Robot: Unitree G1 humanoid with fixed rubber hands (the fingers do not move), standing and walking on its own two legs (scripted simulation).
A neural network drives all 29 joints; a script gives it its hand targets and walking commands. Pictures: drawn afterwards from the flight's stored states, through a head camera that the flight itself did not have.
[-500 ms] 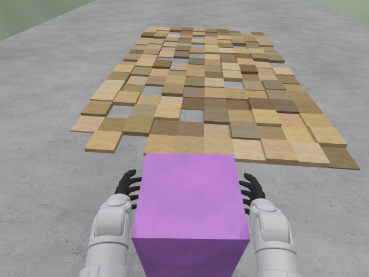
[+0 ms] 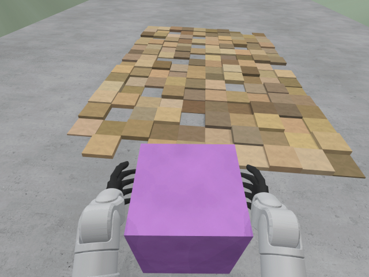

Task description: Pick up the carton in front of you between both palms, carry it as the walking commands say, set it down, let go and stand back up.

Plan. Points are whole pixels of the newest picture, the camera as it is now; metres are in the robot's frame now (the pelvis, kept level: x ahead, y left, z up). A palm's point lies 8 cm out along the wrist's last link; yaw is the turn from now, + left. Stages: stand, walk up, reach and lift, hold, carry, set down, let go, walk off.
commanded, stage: carry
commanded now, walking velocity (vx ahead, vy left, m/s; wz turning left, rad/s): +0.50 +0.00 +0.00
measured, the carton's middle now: (186, 211) +0.30 +0.01 +0.01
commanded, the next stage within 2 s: none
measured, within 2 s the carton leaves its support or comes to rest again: neither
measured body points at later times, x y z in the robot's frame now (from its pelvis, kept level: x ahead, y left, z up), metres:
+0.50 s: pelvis +0.28 +0.03 -0.03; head +0.25 +0.04 +0.42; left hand +0.53 +0.20 +0.07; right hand +0.54 -0.11 +0.08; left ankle +0.39 +0.12 -0.75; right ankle +0.10 -0.11 -0.74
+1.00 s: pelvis +0.61 +0.02 -0.03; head +0.60 +0.02 +0.42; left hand +0.88 +0.19 +0.11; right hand +0.89 -0.12 +0.10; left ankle +0.39 +0.12 -0.73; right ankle +0.73 -0.06 -0.75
